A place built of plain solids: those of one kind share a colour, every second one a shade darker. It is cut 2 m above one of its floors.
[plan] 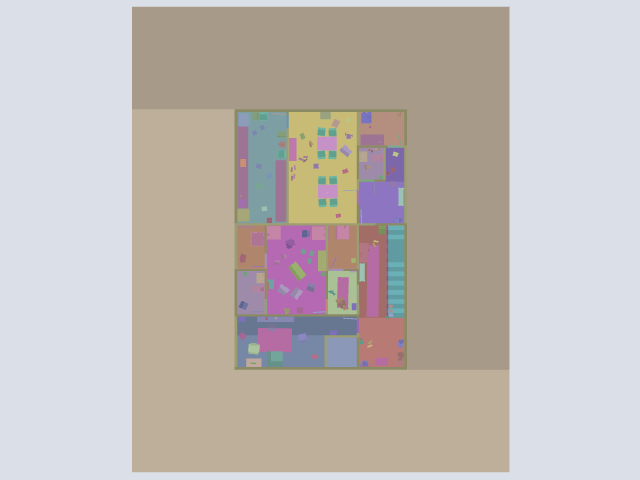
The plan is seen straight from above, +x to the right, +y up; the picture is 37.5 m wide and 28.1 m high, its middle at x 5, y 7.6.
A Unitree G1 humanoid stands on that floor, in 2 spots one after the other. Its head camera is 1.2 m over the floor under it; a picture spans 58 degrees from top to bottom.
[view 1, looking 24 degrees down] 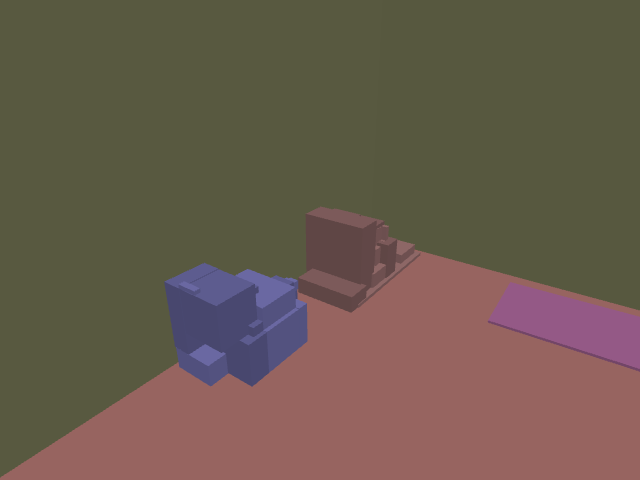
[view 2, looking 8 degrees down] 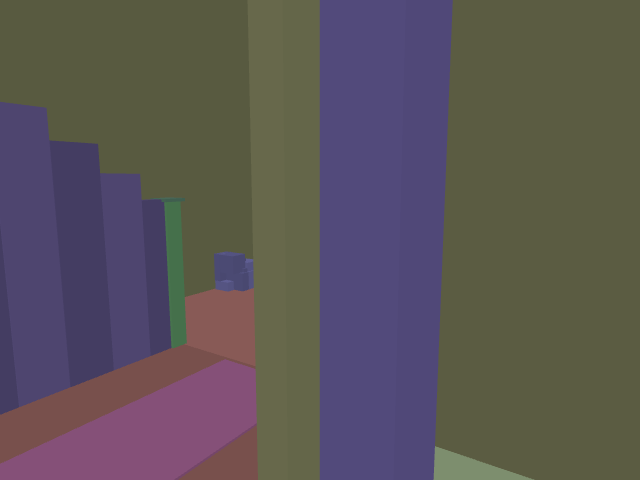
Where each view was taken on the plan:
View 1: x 8.60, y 2.58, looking -54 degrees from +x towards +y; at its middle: boot_tray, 2.28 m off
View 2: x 6.38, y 5.08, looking -57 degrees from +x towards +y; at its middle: billy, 1.41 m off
